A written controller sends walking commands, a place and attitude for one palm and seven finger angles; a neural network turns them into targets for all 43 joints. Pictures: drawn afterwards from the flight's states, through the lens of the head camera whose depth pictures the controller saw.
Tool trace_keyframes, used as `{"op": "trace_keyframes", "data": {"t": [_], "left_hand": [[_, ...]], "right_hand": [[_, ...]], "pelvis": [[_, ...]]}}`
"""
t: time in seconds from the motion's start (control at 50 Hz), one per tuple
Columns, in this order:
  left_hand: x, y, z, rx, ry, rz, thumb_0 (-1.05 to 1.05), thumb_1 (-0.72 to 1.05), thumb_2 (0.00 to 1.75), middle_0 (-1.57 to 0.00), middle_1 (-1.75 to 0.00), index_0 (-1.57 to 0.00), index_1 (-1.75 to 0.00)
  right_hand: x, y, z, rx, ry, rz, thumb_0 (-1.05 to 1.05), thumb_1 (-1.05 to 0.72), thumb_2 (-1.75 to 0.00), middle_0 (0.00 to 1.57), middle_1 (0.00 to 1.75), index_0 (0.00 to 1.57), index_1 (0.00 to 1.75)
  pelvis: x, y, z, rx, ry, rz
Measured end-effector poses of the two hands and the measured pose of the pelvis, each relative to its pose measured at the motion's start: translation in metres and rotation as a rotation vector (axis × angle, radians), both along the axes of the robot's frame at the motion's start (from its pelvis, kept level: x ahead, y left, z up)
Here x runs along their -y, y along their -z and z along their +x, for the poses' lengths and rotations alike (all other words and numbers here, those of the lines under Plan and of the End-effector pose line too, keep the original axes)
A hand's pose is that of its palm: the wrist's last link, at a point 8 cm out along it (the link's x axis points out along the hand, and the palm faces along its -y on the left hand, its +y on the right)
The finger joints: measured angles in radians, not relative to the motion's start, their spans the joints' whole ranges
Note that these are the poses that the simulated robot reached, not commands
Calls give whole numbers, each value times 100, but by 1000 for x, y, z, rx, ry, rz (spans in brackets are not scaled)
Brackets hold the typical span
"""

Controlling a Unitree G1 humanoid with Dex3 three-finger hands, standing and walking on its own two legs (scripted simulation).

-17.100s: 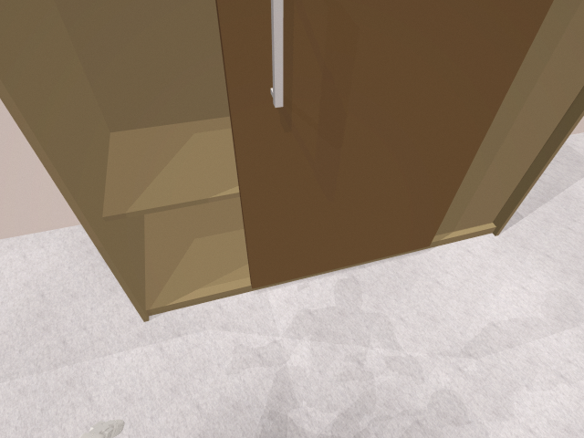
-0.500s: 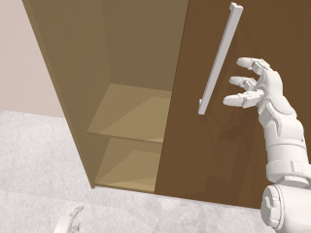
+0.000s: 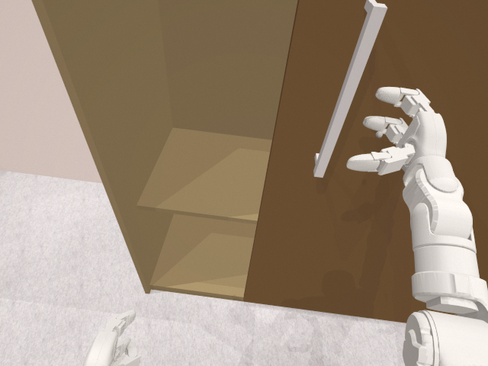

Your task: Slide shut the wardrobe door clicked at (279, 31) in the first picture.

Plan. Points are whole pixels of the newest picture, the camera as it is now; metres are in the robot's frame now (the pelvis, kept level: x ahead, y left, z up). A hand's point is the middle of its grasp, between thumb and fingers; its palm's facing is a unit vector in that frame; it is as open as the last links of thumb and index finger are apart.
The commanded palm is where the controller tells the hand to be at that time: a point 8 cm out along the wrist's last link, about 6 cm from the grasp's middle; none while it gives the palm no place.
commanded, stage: move the hooked fingers beside the handle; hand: right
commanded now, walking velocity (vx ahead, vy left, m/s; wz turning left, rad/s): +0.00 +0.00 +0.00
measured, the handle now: (340, 102) +0.49 -0.11 +0.22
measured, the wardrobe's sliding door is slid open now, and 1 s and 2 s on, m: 0.39 0.39 0.39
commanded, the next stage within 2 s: feel for the door with the fingertips in 0.36 s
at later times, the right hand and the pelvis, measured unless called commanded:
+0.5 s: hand (387, 124) +0.41 -0.16 +0.24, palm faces +0.05 +1.00 -0.03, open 14.0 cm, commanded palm +0.39 -0.20 +0.22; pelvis +0.00 +0.00 +0.00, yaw -1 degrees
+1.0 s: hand (355, 128) +0.43 -0.12 +0.21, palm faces +0.05 +1.00 +0.02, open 13.9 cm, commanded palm +0.41 -0.18 +0.22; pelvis +0.00 +0.00 +0.00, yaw +0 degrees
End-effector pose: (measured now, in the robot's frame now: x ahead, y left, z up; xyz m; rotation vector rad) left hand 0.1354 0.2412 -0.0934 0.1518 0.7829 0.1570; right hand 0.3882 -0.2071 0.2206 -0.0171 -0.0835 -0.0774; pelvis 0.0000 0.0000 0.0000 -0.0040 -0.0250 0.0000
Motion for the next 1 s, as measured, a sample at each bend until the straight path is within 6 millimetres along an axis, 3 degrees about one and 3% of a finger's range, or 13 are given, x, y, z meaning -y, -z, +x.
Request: {"op": "trace_keyframes", "data": {"t": [0.06,0.12,0.22,0.28,0.4,0.46,0.56,0.62,0.68,0.74,0.8,0.92,1.0], "left_hand": [[-2,1,-1,-11,4,4,1,90,90,-20,-30,-20,-30],[-4,3,-2,-23,-1,1,1,90,90,-20,-30,-20,-30],[-7,5,-5,-29,-17,-8,1,90,90,-20,-30,-20,-30],[-8,5,-6,-23,-21,-6,2,90,90,-20,-30,-20,-30],[-6,3,-5,-13,-5,0,2,90,90,-20,-30,-20,-30],[-4,3,-2,-16,1,-3,2,90,90,-20,-30,-20,-30],[-3,5,0,-17,2,-10,1,90,90,-20,-30,-20,-30],[-2,6,-1,-15,3,-8,1,90,90,-20,-30,-20,-30],[0,5,-3,-12,4,-5,1,90,90,-20,-30,-20,-30],[2,5,-5,-14,5,-10,1,90,90,-20,-30,-20,-30],[4,7,-7,-28,-2,-19,1,90,90,-20,-30,-20,-30],[5,11,-12,-60,-14,-25,1,90,90,-20,-30,-20,-30],[3,11,-14,-65,-19,-15,1,90,90,-20,-30,-20,-30]], "right_hand": [[0,-19,0,63,-10,-7,-1,50,-30,30,120,30,120],[0,-25,5,24,-26,-7,-1,50,-30,30,120,30,120],[-1,5,8,-127,-40,10,-1,50,-30,30,120,30,120],[-1,17,3,-109,-29,18,-1,50,-30,30,120,30,120],[2,-16,-7,79,-7,-7,-1,50,-30,30,120,30,120],[5,-26,-2,54,-16,-12,-1,50,-30,30,120,30,120],[0,0,7,-125,-42,-12,-1,50,-30,29,120,30,120],[-12,16,7,-138,-58,13,-1,50,-30,29,120,30,120],[-23,13,7,-54,-63,27,-1,50,-30,29,120,30,120],[-33,-2,9,30,-62,20,-1,50,-30,30,120,30,120],[-34,-9,14,22,-41,12,-1,50,-30,30,120,31,122],[-31,7,22,-110,-34,11,-1,50,-30,30,120,31,122],[-29,7,23,-76,-31,34,-1,50,-30,30,120,31,121]], "pelvis": [[-2,0,2,4,6,0],[-3,1,3,0,9,1],[-3,1,2,-11,7,2],[-3,0,1,-10,1,0],[-4,0,2,7,1,-2],[-5,1,1,5,8,1],[-2,1,-1,-11,17,6],[0,1,-3,-17,16,5],[1,1,-2,-16,10,2],[1,1,0,-12,4,0],[1,1,2,-11,0,0],[2,1,3,-15,-1,3],[2,0,3,-16,-3,2]]}}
